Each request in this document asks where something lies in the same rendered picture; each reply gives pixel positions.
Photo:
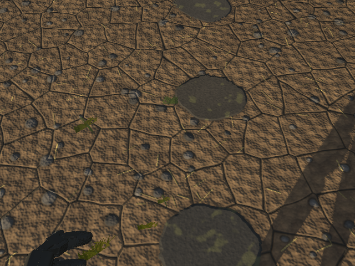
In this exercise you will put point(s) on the robot left hand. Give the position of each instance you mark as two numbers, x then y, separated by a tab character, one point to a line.
56	245

